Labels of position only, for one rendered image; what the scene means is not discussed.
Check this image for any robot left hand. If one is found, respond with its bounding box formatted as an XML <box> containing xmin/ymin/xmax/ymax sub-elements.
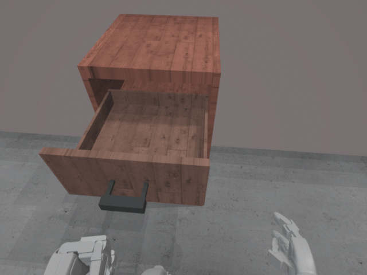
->
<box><xmin>44</xmin><ymin>235</ymin><xmax>118</xmax><ymax>275</ymax></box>

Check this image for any drawer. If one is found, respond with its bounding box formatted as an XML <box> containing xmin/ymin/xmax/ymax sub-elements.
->
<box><xmin>39</xmin><ymin>89</ymin><xmax>210</xmax><ymax>206</ymax></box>

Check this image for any robot right hand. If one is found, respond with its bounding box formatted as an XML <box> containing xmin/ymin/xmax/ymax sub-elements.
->
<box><xmin>268</xmin><ymin>212</ymin><xmax>317</xmax><ymax>275</ymax></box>

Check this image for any cabinet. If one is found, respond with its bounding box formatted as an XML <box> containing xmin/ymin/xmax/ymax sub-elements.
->
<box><xmin>77</xmin><ymin>14</ymin><xmax>221</xmax><ymax>206</ymax></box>

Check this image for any handle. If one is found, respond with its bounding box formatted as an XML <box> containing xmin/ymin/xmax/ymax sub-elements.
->
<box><xmin>98</xmin><ymin>180</ymin><xmax>149</xmax><ymax>214</ymax></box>

